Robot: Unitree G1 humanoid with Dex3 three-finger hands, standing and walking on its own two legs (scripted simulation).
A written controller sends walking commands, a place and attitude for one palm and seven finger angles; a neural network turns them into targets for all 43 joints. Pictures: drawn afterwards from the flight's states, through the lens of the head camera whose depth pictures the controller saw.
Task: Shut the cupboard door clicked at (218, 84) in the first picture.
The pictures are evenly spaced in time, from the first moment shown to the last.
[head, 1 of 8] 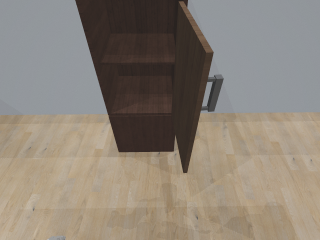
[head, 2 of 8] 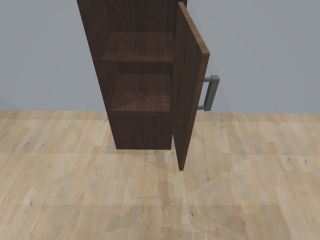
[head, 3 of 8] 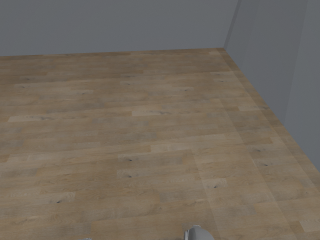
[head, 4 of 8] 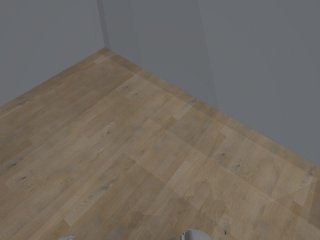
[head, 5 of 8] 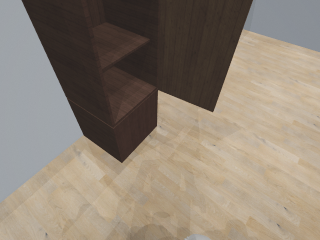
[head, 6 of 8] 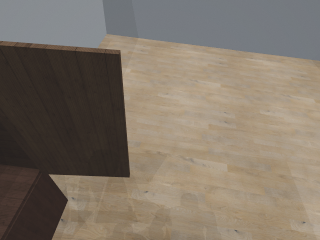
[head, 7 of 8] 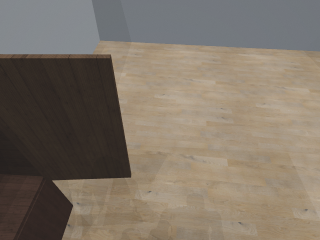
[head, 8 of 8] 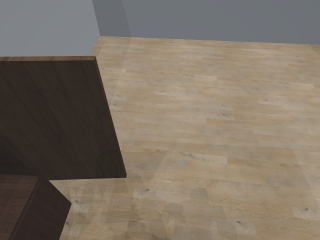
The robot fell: no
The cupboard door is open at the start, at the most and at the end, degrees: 95 95 95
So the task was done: no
